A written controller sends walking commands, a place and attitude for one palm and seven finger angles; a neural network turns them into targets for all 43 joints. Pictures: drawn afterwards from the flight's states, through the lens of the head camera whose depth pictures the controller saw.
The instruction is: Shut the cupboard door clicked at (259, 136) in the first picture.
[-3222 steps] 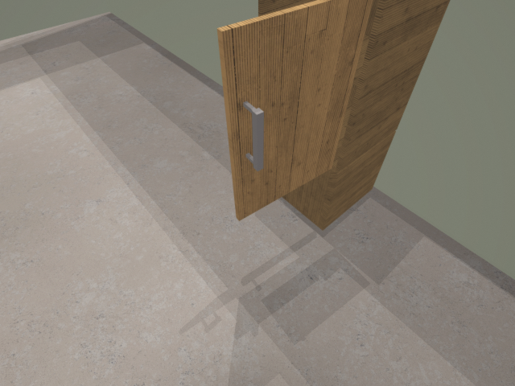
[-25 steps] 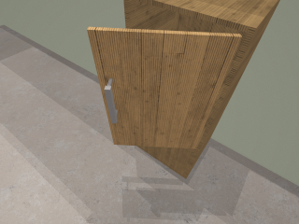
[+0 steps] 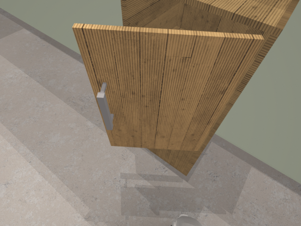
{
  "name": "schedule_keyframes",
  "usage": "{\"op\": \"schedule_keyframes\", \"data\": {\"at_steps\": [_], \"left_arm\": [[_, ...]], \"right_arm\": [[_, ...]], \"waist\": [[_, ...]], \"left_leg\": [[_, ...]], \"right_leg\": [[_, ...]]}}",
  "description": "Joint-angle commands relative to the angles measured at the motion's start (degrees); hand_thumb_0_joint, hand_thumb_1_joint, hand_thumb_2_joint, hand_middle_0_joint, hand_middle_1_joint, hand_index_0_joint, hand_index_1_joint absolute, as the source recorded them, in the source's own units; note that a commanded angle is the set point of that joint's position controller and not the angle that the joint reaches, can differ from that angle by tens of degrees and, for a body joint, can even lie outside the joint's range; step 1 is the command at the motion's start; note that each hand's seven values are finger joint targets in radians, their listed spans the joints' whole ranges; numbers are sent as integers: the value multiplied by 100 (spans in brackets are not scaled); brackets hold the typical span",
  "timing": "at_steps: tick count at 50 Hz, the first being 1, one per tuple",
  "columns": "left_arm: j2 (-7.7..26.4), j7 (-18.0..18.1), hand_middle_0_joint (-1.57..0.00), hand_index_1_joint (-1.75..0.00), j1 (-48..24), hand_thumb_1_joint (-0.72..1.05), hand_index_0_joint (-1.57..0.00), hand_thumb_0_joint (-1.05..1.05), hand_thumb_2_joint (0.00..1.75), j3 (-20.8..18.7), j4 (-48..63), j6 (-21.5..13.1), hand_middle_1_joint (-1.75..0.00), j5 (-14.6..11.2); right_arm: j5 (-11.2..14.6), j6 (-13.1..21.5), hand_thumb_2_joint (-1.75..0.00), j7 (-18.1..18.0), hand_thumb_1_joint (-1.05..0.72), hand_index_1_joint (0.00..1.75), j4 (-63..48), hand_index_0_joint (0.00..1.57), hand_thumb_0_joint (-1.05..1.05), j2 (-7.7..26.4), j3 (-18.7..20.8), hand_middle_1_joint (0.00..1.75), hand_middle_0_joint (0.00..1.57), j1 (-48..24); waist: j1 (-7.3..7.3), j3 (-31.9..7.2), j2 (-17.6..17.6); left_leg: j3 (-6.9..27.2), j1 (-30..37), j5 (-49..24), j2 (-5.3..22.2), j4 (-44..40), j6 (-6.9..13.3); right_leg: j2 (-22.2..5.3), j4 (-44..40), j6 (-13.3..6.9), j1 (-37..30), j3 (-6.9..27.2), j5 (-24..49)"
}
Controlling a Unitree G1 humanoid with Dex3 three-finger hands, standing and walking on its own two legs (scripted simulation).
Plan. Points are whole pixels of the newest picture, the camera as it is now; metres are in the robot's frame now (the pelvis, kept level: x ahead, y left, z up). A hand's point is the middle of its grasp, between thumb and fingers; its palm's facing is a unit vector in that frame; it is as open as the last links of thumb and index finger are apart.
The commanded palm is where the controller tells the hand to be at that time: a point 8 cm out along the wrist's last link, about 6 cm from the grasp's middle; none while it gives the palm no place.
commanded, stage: come to a stop and stand still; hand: left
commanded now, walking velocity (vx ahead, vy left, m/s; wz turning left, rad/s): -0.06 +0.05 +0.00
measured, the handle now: (107, 108) +0.44 +0.17 +0.00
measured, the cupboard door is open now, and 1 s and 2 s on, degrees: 34 34 34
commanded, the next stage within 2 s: look again from close up in 0.70 s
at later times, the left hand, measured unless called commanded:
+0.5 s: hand out of the picture +0.02 +0.18 -0.18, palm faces +0.07 -0.98 -0.16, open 7.4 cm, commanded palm none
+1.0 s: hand out of the picture -0.01 +0.15 -0.17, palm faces -0.01 -0.97 -0.23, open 7.3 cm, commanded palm none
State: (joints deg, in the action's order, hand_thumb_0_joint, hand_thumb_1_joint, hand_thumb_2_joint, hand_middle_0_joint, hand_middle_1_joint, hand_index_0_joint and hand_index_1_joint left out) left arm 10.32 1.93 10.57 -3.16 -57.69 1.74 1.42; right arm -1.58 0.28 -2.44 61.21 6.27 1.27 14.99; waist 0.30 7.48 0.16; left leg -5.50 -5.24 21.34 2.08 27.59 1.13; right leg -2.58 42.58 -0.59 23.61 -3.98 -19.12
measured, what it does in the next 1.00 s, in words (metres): steps on the spot: right foot, then left foot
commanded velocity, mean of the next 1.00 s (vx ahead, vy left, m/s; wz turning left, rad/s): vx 0.02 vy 0.00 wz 0.00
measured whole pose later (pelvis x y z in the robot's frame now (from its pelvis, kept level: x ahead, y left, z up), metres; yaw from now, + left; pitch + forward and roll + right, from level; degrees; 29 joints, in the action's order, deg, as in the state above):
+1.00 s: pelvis -0.03 -0.03 +0.00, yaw +0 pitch +0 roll +0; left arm 7.8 2.6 16.3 0.4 -62.3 -1.8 0.7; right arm -1.2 0.7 -0.7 61.8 9.0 0.4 18.7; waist -2.3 0.7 -3.2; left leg -2.8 -13.5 18.1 1.8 31.8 0.0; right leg 1.9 29.8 -2.5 11.5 -2.9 -18.2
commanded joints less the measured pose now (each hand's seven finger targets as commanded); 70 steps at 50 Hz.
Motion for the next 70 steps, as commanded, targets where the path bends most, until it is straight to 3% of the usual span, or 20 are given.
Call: {"op": "schedule_keyframes", "data": {"at_steps": [1, 2, 4, 5, 10, 15, 18, 19, 20, 21, 22, 28, 35, 39, 40, 41, 42, 48, 69, 70], "left_arm": [[336, -15, -20, -30, 880, 90, -20, 0, 90, -78, 182, -134, -30, 8], [557, -1, -20, -30, 1080, 90, -20, 0, 90, -112, 131, -203, -30, 38], [1130, 47, -20, -30, 1380, 90, -20, 0, 90, -175, 88, -281, -30, 14], [1003, 60, -20, -30, 1173, 90, -20, 0, 90, -104, 145, -294, -30, 13], [932, 96, -20, -30, 246, 90, -20, 0, 90, -141, 559, -195, -30, 59], [1121, 76, -20, -30, 407, 90, -20, 0, 90, -216, 560, -138, -30, 93], [942, 59, -20, -30, 181, 90, -20, 0, 90, -179, 558, -72, -30, 30], [729, 37, -20, -30, 108, 90, -20, 0, 90, -112, 596, -42, -30, -6], [365, 9, -20, -30, 152, 90, -20, 0, 90, -32, 643, -5, -30, -54], [188, 2, -20, -30, 80, 90, -20, 0, 90, 13, 689, -4, -30, -54], [281, -18, -20, -30, 1, 90, -20, 0, 90, 13, 622, -17, -30, -21], [87, -157, -20, -30, 336, 90, -20, 0, 90, 41, 194, -98, -30, 32], [-62, -79, -20, -30, 324, 90, -20, 0, 90, 96, 37, -169, -30, -102], [211, 13, -20, -30, 1041, 90, -20, 0, 90, 86, -377, -275, -30, -98], [430, 244, -20, -30, 1409, 90, -20, 0, 90, 178, -537, -310, -30, 7], [669, 153, -20, -30, 855, 90, -20, 0, 90, 263, -240, -365, -30, -61], [515, 100, -20, -30, 710, 90, -20, 0, 90, 251, -160, -396, -30, -82], [404, 101, -20, -30, 766, 90, -20, 0, 90, 275, -169, -520, -30, -90], [549, 67, -20, -30, 997, 90, -20, 0, 90, 278, -339, -419, -30, -79], [593, 290, -20, -30, 1570, 90, -20, 0, 90, 186, -573, -504, -30, -18]], "right_arm": [[25, 1, -90, -31, -90, 30, -336, 20, 0, 1121, 329, 30, 20, 198], [51, -11, -90, 5, -90, 30, -343, 20, 0, 1001, 338, 30, 20, 291], [165, -66, -90, 21, -90, 30, -445, 20, 0, 520, 284, 30, 20, 591], [159, -115, -90, 7, -90, 30, -425, 20, 0, 477, 262, 30, 20, 550], [82, -238, -90, 157, -90, 30, -400, 20, 0, 545, 235, 30, 20, 299], [75, -160, -90, 202, -90, 30, -534, 20, 0, 417, 164, 30, 20, 192], [78, -80, -90, 186, -90, 30, -320, 20, 0, 307, 122, 30, 20, 868], [71, -49, -90, 168, -90, 30, -259, 20, 0, 459, 116, 30, 20, 1081], [2, -22, -90, 151, -90, 30, -316, 20, 0, 741, 145, 30, 20, 1018], [-57, -25, -90, 123, -90, 30, -515, 20, 0, 964, 155, 30, 20, 701], [-74, 8, -90, 96, -90, 30, -580, 20, 0, 929, 108, 30, 20, 361], [-12, 149, -90, -5, -90, 30, -389, 20, 0, 764, 70, 30, 20, 597], [-32, 133, -90, -87, -90, 30, 44, 20, 0, 839, 81, 30, 20, 1115], [115, 151, -90, -35, -90, 30, 109, 20, 0, 498, 25, 30, 20, 869], [173, 230, -90, 39, -90, 30, -340, 20, 0, 820, 40, 30, 20, 10], [112, 102, -90, 116, -90, 30, -465, 20, 0, 572, 1, 30, 20, 395], [44, 33, -90, 171, -90, 30, -251, 20, 0, 546, 6, 30, 20, 448], [45, 132, -90, 154, -90, 30, -87, 20, 0, 414, -101, 30, 20, 780], [91, 152, -90, 60, -90, 30, 116, 20, 0, 748, -134, 30, 20, 309], [146, 158, -90, 71, -90, 30, -281, 20, 0, 915, -45, 30, 20, -312]], "waist": [[253, -712, -668], [305, -953, -114], [325, -1524, 1546], [238, -1341, 1175], [48, -964, 941], [179, -997, 675], [-142, -1025, 700], [-228, -899, 192], [-192, -649, -924], [-150, -176, -1719], [-91, -34, -1400], [-74, -136, -358], [-204, -809, -684], [44, -1053, 154], [247, -549, 270], [-165, -621, 254], [-190, -502, 444], [-223, -513, -121], [-33, -496, 48], [225, -225, 585]], "left_leg": [[479, -166, -4651, 1155, 353, 444], [269, -345, -3486, 781, 896, 227], [237, -1355, 1530, -352, 2887, -79], [675, -1419, 1632, -216, 3231, -70], [527, -1660, 746, -93, 3456, -234], [218, -1361, 603, -199, 1757, -234], [38, 10, -443, -294, -37, -158], [238, 245, -430, -84, -520, -118], [1438, -260, 291, 744, -1286, 170], [2331, -1171, 562, 1467, -1910, 577], [2381, -1701, 509, 1526, -2070, 816], [1667, -526, -679, 1136, -1719, 847], [1528, 416, -4271, 1242, -806, 882], [790, -915, -2288, 543, -245, 130], [493, -756, -1630, 325, 434, -73], [483, -831, -136, 48, 295, -96], [494, -802, -257, 74, 434, -42], [578, -729, -1194, 240, 31, 5], [559, -449, -1551, 341, -462, 0], [290, -1079, -1429, 350, 970, -152]], "right_leg": [[-5, -1032, -38, -1016, -128, 1337], [-334, -1331, -100, -1443, 154, 2723], [-2139, -1668, -1168, -2101, 1936, 6137], [-2077, -1813, -1389, -1778, 1736, 5522], [-1530, -2288, -1096, -791, 1301, 2388], [-1452, -2355, -1097, -811, 1457, 1185], [-999, -2128, -659, -5, 1088, -238], [-698, -1792, -387, 277, 755, -735], [-193, -1054, -113, 488, 356, -982], [186, -376, 62, 386, -7, -930], [107, 150, 2, 14, 317, -675], [113, 879, 24, 452, 291, -243], [97, -952, 69, -456, 195, -558], [-527, -2199, -74, -2455, 753, 2278], [-607, -2153, -102, -1338, 1016, 3521], [-782, -2425, -272, -893, 1075, 474], [-575, -2545, -393, -598, 1156, -527], [-407, -2064, -405, -880, 966, 1208], [-350, -2063, -225, -1371, 879, 2083], [-816, -2093, 240, -1330, 1414, 5346]]}}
